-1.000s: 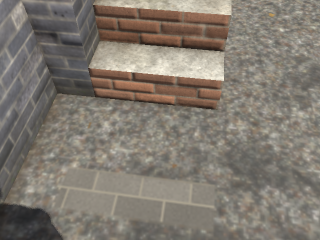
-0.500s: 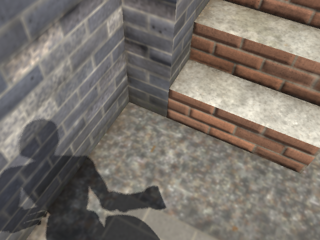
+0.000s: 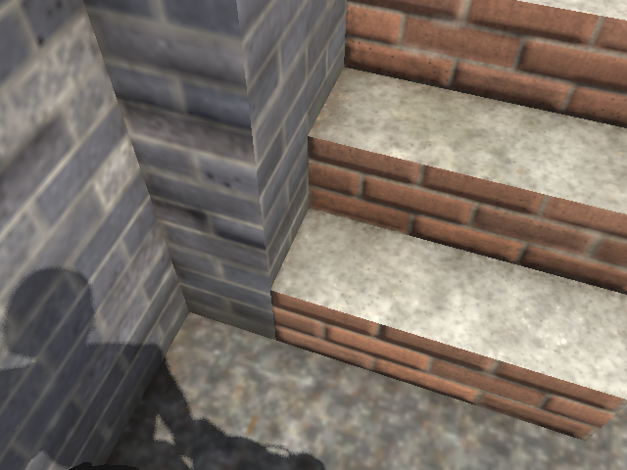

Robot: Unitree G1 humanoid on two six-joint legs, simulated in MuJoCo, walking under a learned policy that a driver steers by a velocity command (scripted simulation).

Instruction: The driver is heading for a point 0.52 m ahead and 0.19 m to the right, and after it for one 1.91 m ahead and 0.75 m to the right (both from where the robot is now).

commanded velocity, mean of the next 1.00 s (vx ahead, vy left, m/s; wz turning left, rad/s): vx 0.40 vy -0.13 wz -0.54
